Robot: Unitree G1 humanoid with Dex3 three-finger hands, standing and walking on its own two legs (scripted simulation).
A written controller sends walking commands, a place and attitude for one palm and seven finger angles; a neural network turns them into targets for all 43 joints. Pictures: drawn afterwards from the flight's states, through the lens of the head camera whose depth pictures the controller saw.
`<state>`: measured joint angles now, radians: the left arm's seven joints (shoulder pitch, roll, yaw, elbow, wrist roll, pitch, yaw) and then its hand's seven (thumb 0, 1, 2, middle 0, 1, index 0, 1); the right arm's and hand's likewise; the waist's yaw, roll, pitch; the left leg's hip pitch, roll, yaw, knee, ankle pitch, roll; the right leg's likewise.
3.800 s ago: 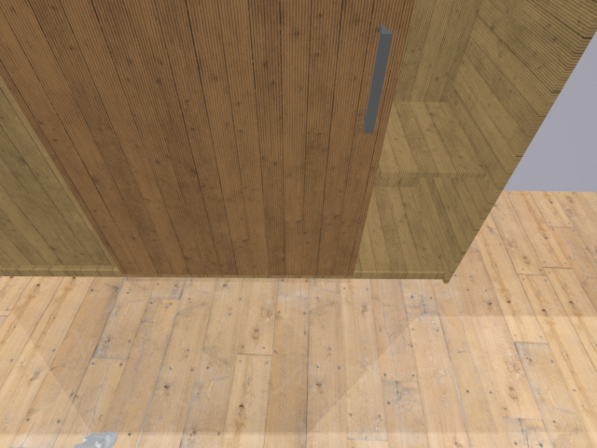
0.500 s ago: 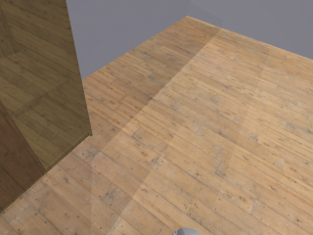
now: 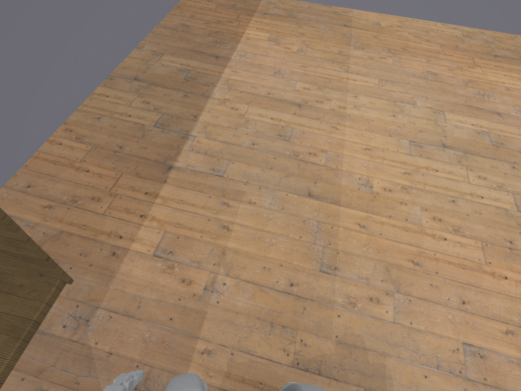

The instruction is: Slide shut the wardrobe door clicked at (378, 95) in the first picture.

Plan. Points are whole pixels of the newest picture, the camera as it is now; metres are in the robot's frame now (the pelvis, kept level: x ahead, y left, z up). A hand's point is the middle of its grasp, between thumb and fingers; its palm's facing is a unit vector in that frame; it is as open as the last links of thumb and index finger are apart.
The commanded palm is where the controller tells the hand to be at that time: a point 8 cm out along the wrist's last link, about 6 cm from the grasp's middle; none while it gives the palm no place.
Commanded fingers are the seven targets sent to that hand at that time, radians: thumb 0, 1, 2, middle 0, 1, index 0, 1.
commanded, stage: walk to a spot facing it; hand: left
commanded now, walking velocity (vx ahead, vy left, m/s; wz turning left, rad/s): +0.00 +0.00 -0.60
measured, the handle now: out of the picture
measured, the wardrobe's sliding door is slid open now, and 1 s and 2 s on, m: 0.38 0.38 0.38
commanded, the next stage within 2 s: none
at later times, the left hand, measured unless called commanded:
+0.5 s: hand (104, 343) +0.22 +0.28 -0.15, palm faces -0.21 -0.95 -0.21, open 7.4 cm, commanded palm none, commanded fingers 0.00 0.90 0.90 -0.20 -0.30 -0.20 -0.30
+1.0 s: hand (202, 278) +0.33 +0.12 -0.13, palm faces -0.59 -0.76 -0.25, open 7.4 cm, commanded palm none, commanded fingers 0.00 0.90 0.90 -0.20 -0.30 -0.20 -0.30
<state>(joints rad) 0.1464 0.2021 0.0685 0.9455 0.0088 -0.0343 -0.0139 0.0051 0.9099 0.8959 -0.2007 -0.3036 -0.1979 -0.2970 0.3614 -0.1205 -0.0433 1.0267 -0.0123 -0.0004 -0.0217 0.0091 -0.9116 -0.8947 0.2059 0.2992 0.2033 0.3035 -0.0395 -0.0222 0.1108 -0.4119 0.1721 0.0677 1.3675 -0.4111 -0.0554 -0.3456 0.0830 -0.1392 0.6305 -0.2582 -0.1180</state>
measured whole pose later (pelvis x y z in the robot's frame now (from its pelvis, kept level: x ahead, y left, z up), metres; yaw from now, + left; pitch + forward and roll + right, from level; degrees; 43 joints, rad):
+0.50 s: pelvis +0.11 +0.08 +0.02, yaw -19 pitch -1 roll -2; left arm 0.27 0.27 0.11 0.92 0.02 0.06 -0.03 0.01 0.91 0.90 -0.20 -0.30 -0.19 -0.30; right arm 0.13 -0.15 -0.01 0.85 -0.02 0.00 -0.02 0.00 -0.91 -0.89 0.21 0.30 0.21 0.30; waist 0.04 -0.04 0.07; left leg -0.28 0.12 0.19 0.54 -0.25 0.01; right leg -0.49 -0.01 -0.02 1.18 -0.44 0.06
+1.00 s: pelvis +0.11 +0.04 +0.02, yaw -37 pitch +0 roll +0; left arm 0.12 0.20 0.06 0.89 0.02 0.03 -0.01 0.01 0.91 0.90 -0.20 -0.30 -0.20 -0.30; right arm 0.22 -0.24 -0.06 0.93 -0.02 0.06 -0.02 0.01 -0.91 -0.90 0.20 0.30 0.20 0.30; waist -0.04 0.03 0.08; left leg -0.48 0.12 0.05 1.03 -0.39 -0.11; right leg -0.27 0.03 0.00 0.52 -0.25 -0.04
